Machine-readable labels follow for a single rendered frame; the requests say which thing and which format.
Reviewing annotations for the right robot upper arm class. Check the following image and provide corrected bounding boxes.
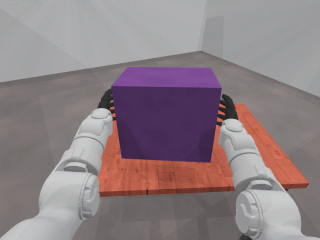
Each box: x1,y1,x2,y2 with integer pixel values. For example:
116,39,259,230
235,189,320,240

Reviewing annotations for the robot left forearm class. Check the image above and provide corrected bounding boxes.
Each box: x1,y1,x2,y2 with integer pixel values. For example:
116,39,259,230
38,108,113,211

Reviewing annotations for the left robot hand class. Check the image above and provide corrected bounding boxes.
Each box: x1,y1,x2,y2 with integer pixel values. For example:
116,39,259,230
97,88,116,121

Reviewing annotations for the right robot hand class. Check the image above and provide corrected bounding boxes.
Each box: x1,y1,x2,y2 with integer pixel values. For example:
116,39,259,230
216,94,238,126

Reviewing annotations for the table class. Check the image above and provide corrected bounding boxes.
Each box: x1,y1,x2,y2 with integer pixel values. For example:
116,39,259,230
98,104,310,240

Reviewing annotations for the left robot upper arm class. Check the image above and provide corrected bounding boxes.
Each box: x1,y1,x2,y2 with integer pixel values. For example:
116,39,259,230
0,171,100,240

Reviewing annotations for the robot right forearm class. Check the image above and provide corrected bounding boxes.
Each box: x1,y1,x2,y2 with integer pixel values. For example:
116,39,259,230
218,118,302,227

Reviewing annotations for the carton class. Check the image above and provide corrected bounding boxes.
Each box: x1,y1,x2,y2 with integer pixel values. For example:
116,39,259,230
111,67,222,163

